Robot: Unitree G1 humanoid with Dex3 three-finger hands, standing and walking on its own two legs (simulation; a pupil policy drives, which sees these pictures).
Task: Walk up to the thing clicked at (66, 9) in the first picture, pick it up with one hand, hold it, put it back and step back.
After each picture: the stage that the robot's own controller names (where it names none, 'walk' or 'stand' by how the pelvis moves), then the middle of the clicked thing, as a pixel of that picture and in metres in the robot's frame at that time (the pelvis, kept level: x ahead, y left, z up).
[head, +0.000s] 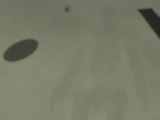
stand; (66, 7) +2.32 +0.29 -0.72
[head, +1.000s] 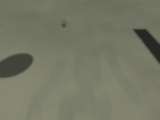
walk; (63, 23) +2.17 +0.25 -0.70
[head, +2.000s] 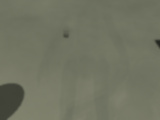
walk; (66, 33) +1.53 +0.17 -0.71
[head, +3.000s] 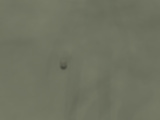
walk; (63, 63) +1.02 +0.19 -0.71
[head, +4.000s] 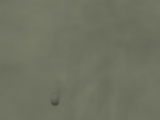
walk; (54, 99) +0.65 +0.21 -0.71
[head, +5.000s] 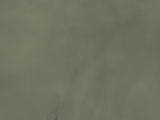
stand; (52, 119) +0.44 +0.21 -0.71
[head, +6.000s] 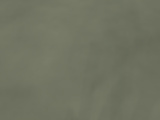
stand; out of the picture +0.39 +0.20 -0.72
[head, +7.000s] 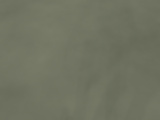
stand; out of the picture +0.38 +0.20 -0.72
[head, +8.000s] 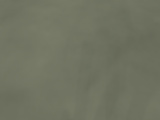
stand; out of the picture +0.37 +0.21 -0.73
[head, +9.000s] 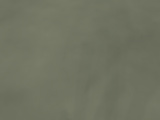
stand; out of the picture +0.37 +0.22 -0.73
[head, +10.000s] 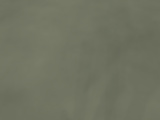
stand; out of the picture +0.37 +0.22 -0.73
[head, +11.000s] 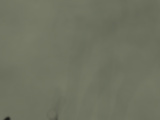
go down; (52, 115) +0.39 +0.22 -0.68
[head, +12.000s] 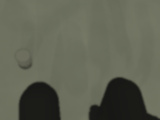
go down; (24, 59) +0.47 +0.24 -0.30
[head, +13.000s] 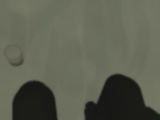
close in; (14, 56) +0.46 +0.25 -0.29
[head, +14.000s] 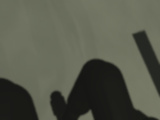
close in; out of the picture +0.45 +0.29 -0.23
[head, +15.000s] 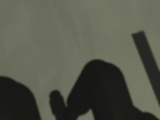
lift; out of the picture +0.43 +0.29 -0.23
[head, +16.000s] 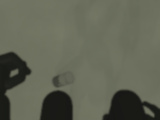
close; (62, 79) +0.41 +0.13 -0.38
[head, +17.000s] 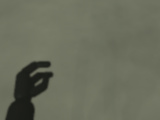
close; out of the picture +0.40 +0.07 -0.70
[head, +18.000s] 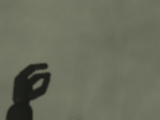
stand; out of the picture +0.44 +0.09 -0.69
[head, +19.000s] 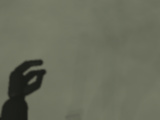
stand; (72, 119) +0.48 +0.09 -0.70
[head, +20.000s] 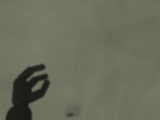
stand; (72, 112) +0.51 +0.10 -0.70
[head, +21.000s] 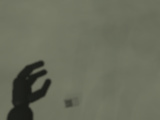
stand; (71, 102) +0.54 +0.10 -0.67
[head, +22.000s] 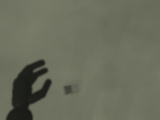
stand; (70, 89) +0.57 +0.11 -0.63
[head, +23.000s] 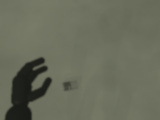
stand; (70, 85) +0.59 +0.11 -0.62
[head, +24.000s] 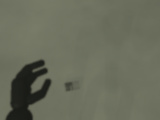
stand; (71, 86) +0.59 +0.11 -0.62
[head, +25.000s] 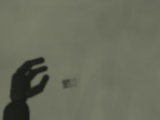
stand; (69, 83) +0.60 +0.11 -0.62
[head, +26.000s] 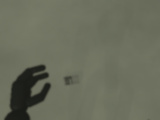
close; (71, 80) +0.60 +0.11 -0.60
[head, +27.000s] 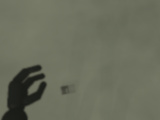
stand; (67, 89) +0.59 +0.11 -0.66
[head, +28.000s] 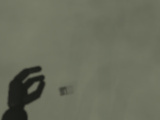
stand; (65, 90) +0.60 +0.11 -0.66
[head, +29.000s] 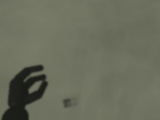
stand; (69, 102) +0.58 +0.10 -0.68
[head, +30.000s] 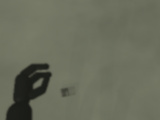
stand; (67, 91) +0.58 +0.12 -0.66
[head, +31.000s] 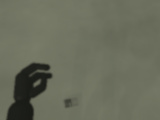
close; (70, 102) +0.58 +0.11 -0.68
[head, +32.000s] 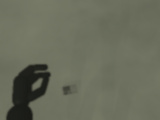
stand; (69, 89) +0.58 +0.11 -0.64
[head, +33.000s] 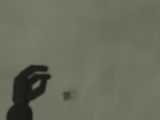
stand; (69, 95) +0.57 +0.11 -0.66
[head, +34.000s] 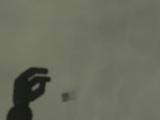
stand; (68, 96) +0.56 +0.11 -0.68
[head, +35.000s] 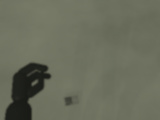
close; (71, 100) +0.56 +0.10 -0.68
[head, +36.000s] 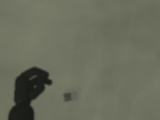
crouch; (70, 96) +0.56 +0.10 -0.67
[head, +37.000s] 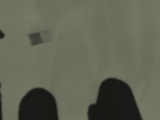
lower; (39, 37) +0.62 +0.14 -0.35
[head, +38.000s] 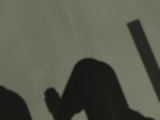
lower; out of the picture +0.60 +0.24 -0.26
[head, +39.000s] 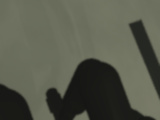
lower; out of the picture +0.59 +0.24 -0.26
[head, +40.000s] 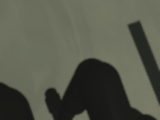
lower; out of the picture +0.59 +0.24 -0.26
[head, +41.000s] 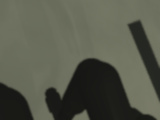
lower; out of the picture +0.58 +0.24 -0.26
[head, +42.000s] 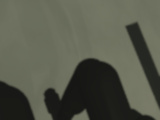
loosen; out of the picture +0.58 +0.24 -0.26
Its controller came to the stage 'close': yes
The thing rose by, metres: 0.01
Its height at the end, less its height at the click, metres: -0.02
